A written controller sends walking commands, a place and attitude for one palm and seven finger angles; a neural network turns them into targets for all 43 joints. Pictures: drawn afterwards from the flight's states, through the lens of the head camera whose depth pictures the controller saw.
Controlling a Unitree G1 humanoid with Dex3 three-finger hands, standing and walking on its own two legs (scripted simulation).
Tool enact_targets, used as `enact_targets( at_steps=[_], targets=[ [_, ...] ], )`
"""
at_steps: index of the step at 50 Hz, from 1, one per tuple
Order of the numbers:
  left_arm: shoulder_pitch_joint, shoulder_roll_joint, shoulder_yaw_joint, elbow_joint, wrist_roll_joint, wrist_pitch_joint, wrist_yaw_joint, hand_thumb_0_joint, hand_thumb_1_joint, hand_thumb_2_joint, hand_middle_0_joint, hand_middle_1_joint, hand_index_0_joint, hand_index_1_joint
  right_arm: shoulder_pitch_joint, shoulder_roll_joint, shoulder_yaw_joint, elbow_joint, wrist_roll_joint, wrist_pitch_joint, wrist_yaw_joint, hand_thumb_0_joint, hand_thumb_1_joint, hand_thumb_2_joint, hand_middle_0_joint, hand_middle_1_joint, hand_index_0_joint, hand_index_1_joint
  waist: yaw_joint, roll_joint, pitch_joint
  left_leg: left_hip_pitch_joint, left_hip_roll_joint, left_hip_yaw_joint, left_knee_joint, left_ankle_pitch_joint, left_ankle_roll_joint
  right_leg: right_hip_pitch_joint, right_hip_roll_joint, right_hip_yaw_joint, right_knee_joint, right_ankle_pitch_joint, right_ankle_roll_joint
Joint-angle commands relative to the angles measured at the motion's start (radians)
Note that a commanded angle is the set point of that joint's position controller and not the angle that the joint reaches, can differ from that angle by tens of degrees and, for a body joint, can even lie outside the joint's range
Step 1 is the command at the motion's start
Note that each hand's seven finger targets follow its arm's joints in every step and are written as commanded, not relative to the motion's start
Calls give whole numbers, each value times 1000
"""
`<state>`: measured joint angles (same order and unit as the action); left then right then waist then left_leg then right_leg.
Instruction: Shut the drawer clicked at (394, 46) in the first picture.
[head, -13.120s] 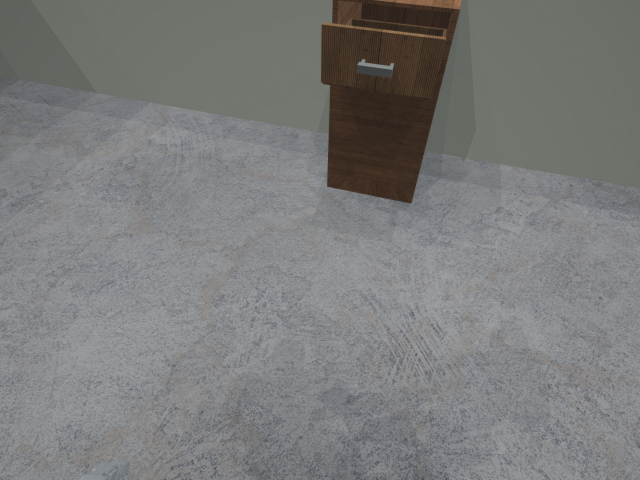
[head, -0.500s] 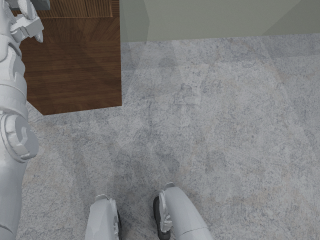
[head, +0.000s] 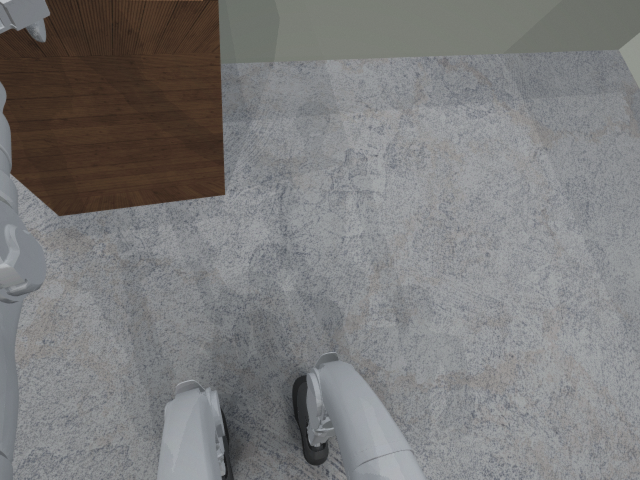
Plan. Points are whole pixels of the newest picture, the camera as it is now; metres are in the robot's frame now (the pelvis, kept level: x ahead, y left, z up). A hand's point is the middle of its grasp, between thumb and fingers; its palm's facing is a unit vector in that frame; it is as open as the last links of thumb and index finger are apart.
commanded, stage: pull the fist back off the drawer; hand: left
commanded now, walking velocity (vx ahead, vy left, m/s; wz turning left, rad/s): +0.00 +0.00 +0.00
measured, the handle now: out of the picture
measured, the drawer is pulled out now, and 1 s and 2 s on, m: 0.00 0.00 0.00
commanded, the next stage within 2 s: draw the hand back to the body in 0.54 s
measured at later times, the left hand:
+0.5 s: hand (48, 2) +0.60 +0.17 +0.09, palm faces +0.04 -1.00 -0.02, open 3.3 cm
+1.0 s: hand out of the picture +0.50 +0.20 +0.15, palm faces +0.08 -1.00 -0.04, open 3.3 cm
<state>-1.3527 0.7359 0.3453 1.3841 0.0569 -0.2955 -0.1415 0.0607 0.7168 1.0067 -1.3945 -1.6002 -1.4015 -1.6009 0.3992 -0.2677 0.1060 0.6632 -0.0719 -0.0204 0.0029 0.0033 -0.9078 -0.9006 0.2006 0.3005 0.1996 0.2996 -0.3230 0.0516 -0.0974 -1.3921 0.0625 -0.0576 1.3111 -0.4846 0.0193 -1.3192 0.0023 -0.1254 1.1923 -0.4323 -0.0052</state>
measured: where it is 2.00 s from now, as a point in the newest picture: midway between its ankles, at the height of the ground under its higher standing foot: (266, 449)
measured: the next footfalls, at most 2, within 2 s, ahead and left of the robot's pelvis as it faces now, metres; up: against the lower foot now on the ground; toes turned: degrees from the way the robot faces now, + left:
none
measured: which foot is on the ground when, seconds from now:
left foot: down 0.00-1.00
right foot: down 0.00-1.00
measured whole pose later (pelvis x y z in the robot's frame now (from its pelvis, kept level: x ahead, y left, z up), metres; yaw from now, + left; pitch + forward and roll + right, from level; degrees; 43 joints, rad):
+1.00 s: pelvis +0.08 +0.00 +0.08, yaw +1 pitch +18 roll -2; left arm -0.43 0.32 0.30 0.62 -0.17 -0.33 -0.15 0.01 0.90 0.90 -1.39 -1.60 -1.40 -1.60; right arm 0.35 -0.25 0.01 0.57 0.03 0.07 0.02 0.01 -0.91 -0.90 0.20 0.30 0.20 0.30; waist -0.10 0.04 -0.13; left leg -0.76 0.06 0.02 0.92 -0.48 0.01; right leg -0.73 0.01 -0.05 0.85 -0.43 0.00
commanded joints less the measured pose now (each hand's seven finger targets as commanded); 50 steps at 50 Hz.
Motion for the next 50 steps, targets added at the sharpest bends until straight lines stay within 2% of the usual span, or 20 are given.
enact_targets(
  at_steps=[1, 4, 7, 13, 14, 16, 18, 20, 21, 24, 25, 32, 34, 36, 39, 42, 45, 47, 49, 50],
  targets=[
    [-624, 154, 16, -284, -15, -68, 18, 0, 900, 900, -1400, -1600, -1400, -1600, 250, -220, -70, -10, -4, -3, -8, 0, -900, -900, 200, 300, 200, 300, -77, 302, -562, 543, -13, -75, -164, 126, 22, 156, 49, 62, -158, 35, -19],
    [-604, 177, 47, -290, -14, -68, 17, 0, 900, 900, -1400, -1600, -1400, -1600, 258, -219, -72, -15, -6, 0, -1, 0, -900, -900, 200, 300, 200, 300, -59, 318, -581, 559, -13, -78, -164, 152, 19, 162, 50, 59, -149, 46, -22],
    [-572, 158, 45, -292, -20, -62, 10, 0, 900, 900, -1400, -1600, -1400, -1600, 257, -216, -76, -23, -4, 7, 5, 0, -900, -900, 200, 300, 200, 300, -51, 274, -575, 541, -14, -74, -164, 153, 21, 188, 51, 60, -154, 49, -19],
    [-464, 135, 56, -320, -33, -58, -1, 0, 900, 900, -1400, -1600, -1400, -1600, 251, -211, -83, -40, 1, 24, 13, 0, -900, -900, 200, 300, 200, 300, -16, 253, -572, 563, -11, -66, -180, 177, 18, 214, 51, 56, -158, 64, -19],
    [-446, 146, 80, -347, -38, -69, 0, 0, 900, 900, -1400, -1600, -1400, -1600, 253, -211, -86, -41, -1, 25, 15, 0, -900, -900, 200, 300, 200, 300, 1, 281, -604, 605, -11, -69, -183, 212, 15, 214, 51, 54, -153, 81, -22],
    [-386, 98, 64, -385, -48, -77, -3, 0, 900, 900, -1400, -1600, -1400, -1600, 248, -204, -94, -47, 1, 33, 22, 0, -900, -900, 200, 300, 200, 300, 19, 293, -631, 671, -9, -71, -193, 277, 5, 223, 51, 47, -155, 117, -24],
    [-331, 88, 78, -403, -62, -82, -1, 0, 900, 900, -1400, -1600, -1400, -1600, 242, -203, -100, -49, 4, 39, 26, 0, -900, -900, 200, 300, 200, 300, 30, 244, -625, 665, -8, -62, -196, 294, 8, 264, 54, 53, -166, 136, -20],
    [-244, 73, 83, -409, -63, -91, 0, 0, 900, 900, -1400, -1600, -1400, -1600, 239, -198, -103, -58, 7, 49, 31, 0, -900, -900, 200, 300, 200, 300, 59, 247, -629, 681, -10, -55, -205, 341, 4, 292, 53, 51, -166, 164, -22],
    [-222, 42, 68, -410, -67, -91, 3, 0, 900, 900, -1400, -1600, -1400, -1600, 234, -194, -105, -59, 8, 53, 34, 0, -900, -900, 200, 300, 200, 300, 56, 226, -605, 677, -10, -50, -208, 343, 5, 293, 53, 51, -172, 170, -21],
    [-184, 64, 109, -437, -75, -110, 20, 0, 900, 900, -1400, -1600, -1400, -1600, 228, -191, -113, -63, 9, 64, 33, 0, -900, -900, 200, 300, 200, 300, 72, 184, -597, 653, -15, -32, -208, 372, 10, 355, 55, 64, -179, 217, -18],
    [-193, 55, 102, -435, -76, -115, 23, 0, 900, 900, -1400, -1600, -1400, -1600, 229, -189, -113, -59, 11, 67, 33, 0, -900, -900, 200, 300, 200, 300, 61, 160, -586, 646, -15, -31, -210, 380, 11, 367, 53, 64, -180, 235, -15],
    [-122, 25, 98, -437, -72, -173, 22, 0, 900, 900, -1400, -1600, -1400, -1600, 224, -177, -127, -62, 9, 90, 34, 0, -900, -900, 200, 300, 200, 300, 82, 160, -586, 678, -23, -10, -203, 490, 6, 422, 51, 75, -170, 353, -17],
    [37, 28, 127, -553, -96, -182, 6, 0, 900, 900, -1400, -1600, -1400, -1600, 219, -178, -140, -103, 17, 100, 40, 0, -900, -900, 200, 300, 200, 300, 153, 202, -719, 808, -24, -6, -233, 637, -4, 517, 52, 74, -175, 445, -23],
    [188, -37, 88, -698, -137, -161, -14, 0, 900, 900, -1400, -1600, -1400, -1600, 195, -163, -148, -138, 38, 110, 48, 0, -900, -900, 200, 300, 200, 300, 184, 202, -768, 894, -24, 6, -269, 754, -9, 611, 55, 75, -215, 543, -18],
    [375, -127, 41, -813, -196, -93, -26, 0, 900, 900, -1400, -1600, -1400, -1600, 168, -151, -155, -167, 68, 115, 41, 0, -900, -900, 200, 300, 200, 300, 195, 80, -691, 867, -31, 27, -333, 736, 5, 747, 59, 76, -277, 631, -11],
    [448, -126, 57, -915, -231, -68, -5, 0, 900, 900, -1400, -1600, -1400, -1600, 127, -145, -158, -174, 86, 102, 22, 0, -900, -900, 200, 300, 200, 300, 205, 6, -575, 807, -43, 60, -394, 609, 14, 844, 53, 88, -333, 639, -2],
    [523, -153, 35, -1002, -236, -99, 10, 0, 900, 900, -1400, -1600, -1400, -1600, 91, -132, -155, -167, 90, 80, 8, 0, -900, -900, 200, 300, 200, 300, 219, 62, -518, 863, -47, 70, -432, 609, 12, 869, 47, 93, -360, 632, -6],
    [576, -232, -31, -1003, -245, -104, -4, 0, 900, 900, -1400, -1600, -1400, -1600, 66, -126, -154, -162, 94, 66, 6, 0, -900, -900, 200, 300, 200, 300, 209, 45, -439, 905, -42, 66, -456, 611, 9, 841, 48, 82, -384, 593, -4],
    [629, -254, -62, -1030, -253, -100, -28, 0, 900, 900, -1400, -1600, -1400, -1600, 40, -128, -154, -166, 101, 57, 4, 0, -900, -900, 200, 300, 200, 300, 218, 102, -407, 954, -41, 64, -473, 630, 6, 835, 45, 81, -402, 569, -11],
    [672, -267, -68, -1029, -263, -90, -40, 0, 900, 900, -1400, -1600, -1400, -1600, 23, -126, -154, -168, 104, 54, 3, 0, -900, -900, 200, 300, 200, 300, 222, 69, -394, 964, -40, 61, -485, 628, 5, 847, 44, 76, -411, 569, -9]
  ],
)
